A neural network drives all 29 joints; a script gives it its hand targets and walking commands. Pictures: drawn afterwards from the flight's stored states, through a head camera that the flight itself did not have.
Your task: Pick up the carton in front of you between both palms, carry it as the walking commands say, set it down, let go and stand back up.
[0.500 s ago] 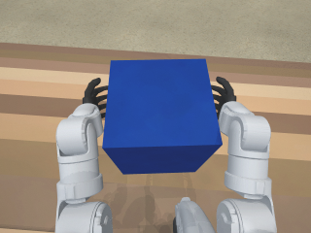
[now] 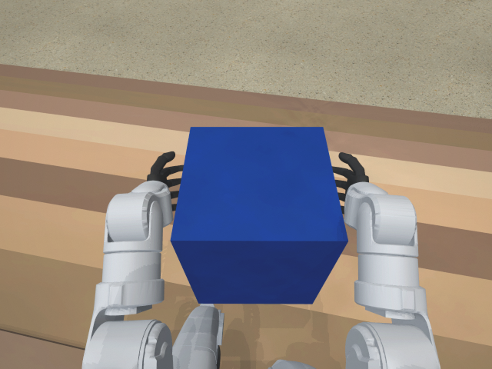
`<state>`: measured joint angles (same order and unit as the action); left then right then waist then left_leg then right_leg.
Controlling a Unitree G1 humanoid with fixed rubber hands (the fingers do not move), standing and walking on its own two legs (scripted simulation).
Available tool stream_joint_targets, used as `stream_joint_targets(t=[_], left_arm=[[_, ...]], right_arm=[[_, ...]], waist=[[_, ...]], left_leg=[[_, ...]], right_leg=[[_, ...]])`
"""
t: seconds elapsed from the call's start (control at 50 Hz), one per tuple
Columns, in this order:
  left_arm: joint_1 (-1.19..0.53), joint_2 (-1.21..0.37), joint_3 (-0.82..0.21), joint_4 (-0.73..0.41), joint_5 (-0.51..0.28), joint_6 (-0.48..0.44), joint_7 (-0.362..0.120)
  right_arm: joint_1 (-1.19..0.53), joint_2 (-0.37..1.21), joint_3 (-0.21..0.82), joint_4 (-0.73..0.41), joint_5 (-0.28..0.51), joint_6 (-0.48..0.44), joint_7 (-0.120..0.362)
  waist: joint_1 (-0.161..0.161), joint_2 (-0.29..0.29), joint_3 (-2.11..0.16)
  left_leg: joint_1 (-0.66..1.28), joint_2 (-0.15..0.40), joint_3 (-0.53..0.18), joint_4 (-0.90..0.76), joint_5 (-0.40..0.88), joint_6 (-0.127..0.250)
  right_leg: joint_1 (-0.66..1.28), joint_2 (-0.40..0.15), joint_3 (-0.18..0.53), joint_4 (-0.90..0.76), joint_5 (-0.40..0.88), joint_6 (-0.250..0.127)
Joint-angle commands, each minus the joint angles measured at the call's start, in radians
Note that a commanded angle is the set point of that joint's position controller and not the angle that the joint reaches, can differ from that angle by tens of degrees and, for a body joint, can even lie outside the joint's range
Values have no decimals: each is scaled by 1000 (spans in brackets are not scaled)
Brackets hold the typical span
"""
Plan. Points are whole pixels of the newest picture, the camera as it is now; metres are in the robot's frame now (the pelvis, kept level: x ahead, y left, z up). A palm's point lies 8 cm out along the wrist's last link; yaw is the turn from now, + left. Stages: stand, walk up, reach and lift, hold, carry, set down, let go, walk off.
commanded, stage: carry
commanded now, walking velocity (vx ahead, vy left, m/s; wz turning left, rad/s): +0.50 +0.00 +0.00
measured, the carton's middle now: (256, 222) +0.34 +0.02 -0.01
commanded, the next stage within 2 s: none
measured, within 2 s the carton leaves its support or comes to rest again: neither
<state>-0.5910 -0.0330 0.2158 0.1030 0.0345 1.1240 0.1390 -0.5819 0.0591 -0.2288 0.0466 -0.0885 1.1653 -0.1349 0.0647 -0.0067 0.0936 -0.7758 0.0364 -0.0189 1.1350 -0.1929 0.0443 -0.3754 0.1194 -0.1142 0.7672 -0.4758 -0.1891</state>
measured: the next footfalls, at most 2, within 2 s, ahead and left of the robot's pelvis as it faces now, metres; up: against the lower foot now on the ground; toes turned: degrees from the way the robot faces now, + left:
left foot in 0.20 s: +0.31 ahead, +0.02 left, -0.11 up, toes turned -3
right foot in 0.62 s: +0.59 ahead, -0.12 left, -0.23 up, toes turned -3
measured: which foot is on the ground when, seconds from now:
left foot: up 0.00-0.18, down 0.20-0.64, up 0.66-1.00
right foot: down 0.00-0.20, up 0.22-0.60, down 0.62-1.00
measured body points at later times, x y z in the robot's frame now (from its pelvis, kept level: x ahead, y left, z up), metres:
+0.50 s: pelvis +0.35 -0.02 -0.13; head +0.38 -0.02 +0.32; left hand +0.72 +0.09 -0.05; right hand +0.69 -0.21 -0.04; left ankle +0.27 +0.02 -0.82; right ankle +0.48 -0.18 -0.80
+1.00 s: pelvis +0.70 -0.07 -0.26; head +0.74 -0.08 +0.18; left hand +1.05 +0.10 -0.18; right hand +1.06 -0.20 -0.19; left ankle +0.88 +0.03 -0.97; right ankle +0.55 -0.12 -0.93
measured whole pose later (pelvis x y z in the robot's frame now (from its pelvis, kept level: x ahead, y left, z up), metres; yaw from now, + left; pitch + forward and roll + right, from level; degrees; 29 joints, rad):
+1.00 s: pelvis +0.70 -0.07 -0.26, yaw -2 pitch +4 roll -1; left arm -0.55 -0.02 0.13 0.09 -0.02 1.05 0.15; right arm -0.47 0.05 -0.21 -0.05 -0.08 1.10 -0.12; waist 0.13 0.05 0.00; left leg -0.66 0.01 0.03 0.59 0.25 0.05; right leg -0.27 0.11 -0.06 0.94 -0.74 -0.11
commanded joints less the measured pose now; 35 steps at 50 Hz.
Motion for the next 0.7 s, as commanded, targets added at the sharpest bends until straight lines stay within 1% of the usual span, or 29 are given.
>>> stream_joint_targets(t=[0.0, 0.06, 0.1, 0.12, 0.14, 0.16, 0.18, 0.2, 0.22, 0.24, 0.26, 0.28, 0.3, 0.32, 0.34, 0.38, 0.4, 0.42, 0.44, 0.48, 0.5, 0.54, 0.56, 0.58, 0.6, 0.62, 0.64, 0.66, 0.68], left_arm=[[-653, -1170, -727, -166, -465, -35, -290], [-598, -1130, -766, -176, -457, -68, -296], [-572, -1102, -786, -177, -463, -83, -297], [-565, -1089, -791, -185, -467, -89, -297], [-568, -1075, -799, -185, -472, -90, -297], [-576, -1056, -802, -182, -471, -87, -296], [-608, -1030, -797, -188, -474, -77, -295], [-600, -1005, -785, -162, -458, -62, -291], [-554, -953, -731, -128, -419, -40, -278], [-518, -889, -680, -103, -373, -23, -262], [-503, -874, -654, -99, -353, -8, -246], [-502, -868, -624, -105, -330, -3, -235], [-513, -863, -594, -109, -301, -4, -226], [-526, -874, -580, -99, -281, -6, -223], [-542, -888, -573, -95, -271, -13, -224], [-571, -928, -576, -94, -271, -31, -226], [-585, -940, -587, -103, -267, -38, -226], [-588, -954, -596, -99, -271, -40, -221], [-593, -962, -605, -108, -273, -43, -216], [-623, -969, -632, -144, -282, -41, -205], [-634, -965, -643, -163, -287, -36, -199], [-613, -949, -653, -169, -292, -21, -190], [-594, -936, -658, -165, -289, -14, -188], [-598, -930, -667, -158, -288, -8, -190], [-548, -922, -660, -130, -289, -5, -195], [-539, -900, -653, -120, -290, -1, -204], [-538, -891, -646, -82, -305, 5, -210], [-544, -939, -670, -62, -346, 10, -220], [-607, -956, -684, -89, -380, 2, -228]], right_arm=[[-621, 1110, 724, -91, 369, -85, 195], [-563, 1069, 759, -110, 352, -114, 199], [-545, 1017, 772, -145, 341, -126, 195], [-553, 984, 773, -171, 339, -128, 193], [-544, 950, 762, -179, 326, -126, 191], [-499, 911, 749, -172, 322, -121, 191], [-451, 878, 733, -152, 311, -117, 194], [-419, 847, 696, -108, 302, -99, 199], [-448, 821, 702, -77, 326, -82, 204], [-502, 859, 734, -70, 378, -70, 214], [-552, 876, 758, -92, 424, -56, 219], [-616, 910, 767, -90, 465, -49, 226], [-675, 963, 784, -88, 511, -45, 237], [-724, 1002, 800, -83, 543, -48, 246], [-764, 1034, 803, -84, 562, -54, 254], [-785, 1089, 803, -67, 584, -68, 264], [-792, 1111, 803, -64, 594, -75, 267], [-781, 1115, 794, -51, 594, -80, 270], [-767, 1120, 786, -42, 594, -85, 272], [-725, 1115, 765, -45, 587, -91, 272], [-714, 1101, 757, -52, 585, -92, 271], [-654, 1072, 734, -32, 565, -85, 266], [-627, 1060, 724, -16, 552, -80, 265], [-593, 1046, 718, 2, 534, -77, 264], [-568, 1035, 708, 17, 513, -72, 264], [-598, 1022, 695, 14, 497, -68, 264], [-580, 1006, 673, 43, 480, -52, 255], [-555, 956, 644, 41, 439, -44, 244], [-582, 962, 634, 19, 418, -40, 235]], waist=[[70, -56, -588], [86, -30, -522], [80, -66, -499], [62, -78, -492], [-38, -106, -557], [-175, -79, -578], [-323, 153, -526], [-291, 216, -439], [-137, 163, -546], [-145, 71, -545], [-115, 21, -501], [-123, 12, -575], [-102, -85, -500], [-106, -78, -474], [-126, -40, -443], [-127, -9, -472], [-149, -50, -466], [-182, 1, -483], [-188, 17, -482], [-212, 62, -463], [-220, 85, -449], [-202, 137, -441], [-183, 133, -463], [-89, 161, -533], [36, 66, -582], [47, -141, -525], [-21, -165, -637], [25, -77, -641], [41, -88, -664]], left_leg=[[-193, -55, 90, -200, 242, 9], [-8, -122, 169, -537, 463, -1], [244, -156, 208, -666, 588, 11], [371, -144, 189, -688, 651, 29], [588, -152, 197, -561, 728, 51], [771, -113, 137, -578, 625, 75], [914, -28, 56, -701, 595, 135], [986, 46, -46, -635, 803, 130], [1138, 240, -370, -499, 893, 255], [1041, 267, -472, -560, 565, 308], [985, 226, -474, -535, 434, 304], [958, 279, -610, -545, 207, 348], [786, 253, -576, -582, 206, 329], [681, 234, -564, -615, 230, 305], [600, 218, -521, -631, 349, 287], [601, 176, -434, -555, 505, 223], [643, 63, -325, -438, 361, 169], [696, 21, -291, -409, 378, 151], [672, -19, -242, -381, 297, 150], [640, -32, -224, -370, 277, 150], [609, -46, -184, -349, 283, 145], [584, -67, -125, -252, 227, 125], [564, -66, -85, -180, 234, 110], [530, -31, -44, 3, 413, 87], [400, -17, -1, 225, 498, 42], [164, -109, 47, 537, -229, -4], [-142, -122, -29, 676, -508, -30], [-220, -89, -28, 625, -457, -15], [-304, -57, -75, 585, -434, -18]], right_leg=[[679, -175, 267, -10, 937, 106], [560, -111, 228, 46, 888, 102], [399, -85, 164, 104, 789, 101], [312, -90, 158, 149, 706, 98], [206, -120, 133, 294, 834, 115], [78, -157, 96, 489, 966, 144], [-103, -97, 22, 851, 627, 204], [-301, 12, -9, 993, -136, 185], [-459, -17, 180, 961, -157, 197], [-459, -65, 198, 855, -133, 172], [-530, -92, 216, 747, -47, 151], [-551, -107, 258, 737, -59, 161], [-504, -131, 248, 577, 6, 180], [-418, -133, 220, 461, 26, 192], [-358, -132, 174, 449, 67, 199], [-347, -146, 158, 468, 277, 177], [-408, -153, 175, 286, 472, 159], [-433, -121, 123, 225, 539, 155], [-381, -105, 104, 91, 641, 157], [-269, -71, 52, -86, 689, 160], [-195, -56, 32, -165, 727, 158], [-61, -46, 2, -288, 822, 149], [37, -17, -49, -289, 870, 143], [215, -62, -2, -277, 908, 103], [434, -83, 34, -303, 802, 71], [552, -227, 146, -240, 1049, 22], [868, -431, 449, -55, 1213, -93], [842, -450, 514, -90, 1035, -115], [788, -474, 663, -132, 631, -196]])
